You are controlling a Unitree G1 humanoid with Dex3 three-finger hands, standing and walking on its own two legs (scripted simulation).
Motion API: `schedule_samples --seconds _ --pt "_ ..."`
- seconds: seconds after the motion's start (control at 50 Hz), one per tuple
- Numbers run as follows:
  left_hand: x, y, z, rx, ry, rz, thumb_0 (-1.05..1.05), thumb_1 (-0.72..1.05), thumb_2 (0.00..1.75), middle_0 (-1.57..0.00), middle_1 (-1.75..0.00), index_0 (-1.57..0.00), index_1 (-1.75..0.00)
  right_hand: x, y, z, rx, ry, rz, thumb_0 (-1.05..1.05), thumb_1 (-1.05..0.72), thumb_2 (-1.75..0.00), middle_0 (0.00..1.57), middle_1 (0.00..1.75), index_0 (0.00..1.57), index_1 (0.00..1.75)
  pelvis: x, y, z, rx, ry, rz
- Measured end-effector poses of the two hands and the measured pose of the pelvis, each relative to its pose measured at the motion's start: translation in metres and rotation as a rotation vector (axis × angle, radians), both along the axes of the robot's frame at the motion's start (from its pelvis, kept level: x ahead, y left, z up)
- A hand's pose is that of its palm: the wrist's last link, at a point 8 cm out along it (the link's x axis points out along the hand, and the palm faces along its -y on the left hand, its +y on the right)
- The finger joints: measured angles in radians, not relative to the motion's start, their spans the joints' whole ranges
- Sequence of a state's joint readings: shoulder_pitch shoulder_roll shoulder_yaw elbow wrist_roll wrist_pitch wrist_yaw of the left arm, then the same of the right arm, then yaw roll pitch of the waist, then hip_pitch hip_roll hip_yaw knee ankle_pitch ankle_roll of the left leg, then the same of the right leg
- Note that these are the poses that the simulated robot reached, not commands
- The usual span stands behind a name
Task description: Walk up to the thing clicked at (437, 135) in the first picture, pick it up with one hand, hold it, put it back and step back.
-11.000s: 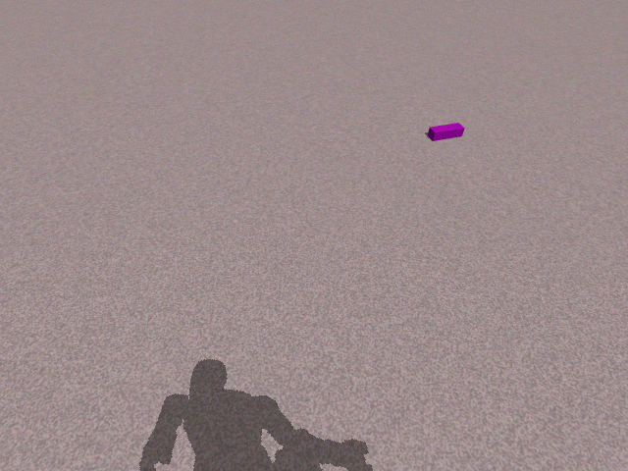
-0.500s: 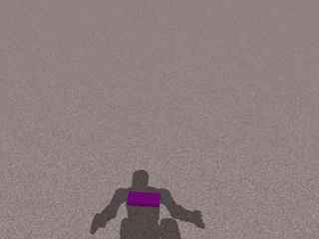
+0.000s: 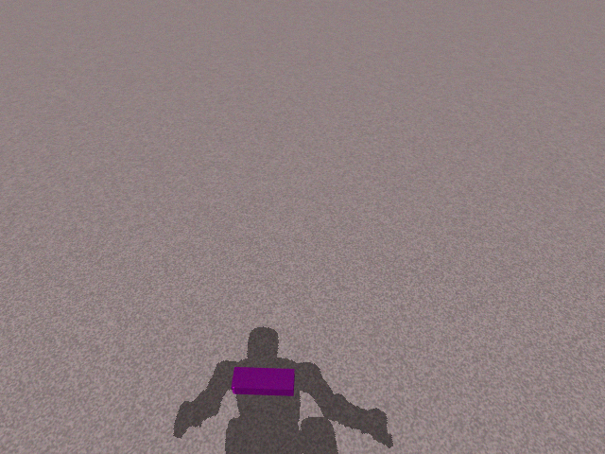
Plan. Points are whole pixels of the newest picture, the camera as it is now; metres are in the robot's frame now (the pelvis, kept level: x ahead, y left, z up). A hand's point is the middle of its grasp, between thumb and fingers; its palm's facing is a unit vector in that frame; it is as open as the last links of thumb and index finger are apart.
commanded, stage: stand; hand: left
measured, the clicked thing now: (263, 381) +0.54 +0.14 -0.75
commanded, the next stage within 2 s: walk up in 1.26 s
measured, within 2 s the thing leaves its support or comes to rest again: neither
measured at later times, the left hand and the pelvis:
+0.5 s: hand out of the picture +0.08 +0.25 -0.16, palm faces -0.02 -0.94 -0.35, open 7.4 cm; pelvis +0.00 +0.00 +0.00, yaw +0 degrees
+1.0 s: hand out of the picture +0.09 +0.26 -0.15, palm faces -0.02 -0.94 -0.35, open 7.4 cm; pelvis +0.01 +0.00 +0.00, yaw +0 degrees
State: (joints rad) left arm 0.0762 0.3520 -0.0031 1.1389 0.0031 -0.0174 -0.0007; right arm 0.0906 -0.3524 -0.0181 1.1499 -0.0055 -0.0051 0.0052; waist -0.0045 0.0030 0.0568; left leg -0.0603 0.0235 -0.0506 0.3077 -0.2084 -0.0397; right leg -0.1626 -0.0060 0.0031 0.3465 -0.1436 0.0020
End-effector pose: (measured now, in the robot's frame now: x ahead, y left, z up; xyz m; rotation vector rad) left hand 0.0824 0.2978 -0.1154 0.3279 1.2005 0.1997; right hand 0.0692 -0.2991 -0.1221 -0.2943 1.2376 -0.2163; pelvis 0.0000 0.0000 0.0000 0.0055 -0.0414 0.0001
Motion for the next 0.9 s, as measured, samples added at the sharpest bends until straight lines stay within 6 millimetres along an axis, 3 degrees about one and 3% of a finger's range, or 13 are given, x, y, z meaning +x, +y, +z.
schedule_samples --seconds 0.36,0.9 --pt "-0.013 -0.001 -0.003 -0.002 0.035 0.013 0.00 0.90 0.90 -0.21 -0.30 -0.20 -0.30 -0.020 0.000 -0.004 0.008 0.047 -0.003 0.01 -0.91 -0.90 0.20 0.30 0.20 0.30 -0.001 -0.003 0.000 -0.003 0.003 -0.003" --pt "0.000 0.001 -0.003 -0.003 0.031 0.007 0.00 0.90 0.90 -0.21 -0.30 -0.20 -0.30 0.002 0.002 -0.002 -0.002 0.022 0.017 0.01 -0.91 -0.90 0.20 0.30 0.20 0.30 0.009 0.000 0.000 -0.002 0.009 -0.004"
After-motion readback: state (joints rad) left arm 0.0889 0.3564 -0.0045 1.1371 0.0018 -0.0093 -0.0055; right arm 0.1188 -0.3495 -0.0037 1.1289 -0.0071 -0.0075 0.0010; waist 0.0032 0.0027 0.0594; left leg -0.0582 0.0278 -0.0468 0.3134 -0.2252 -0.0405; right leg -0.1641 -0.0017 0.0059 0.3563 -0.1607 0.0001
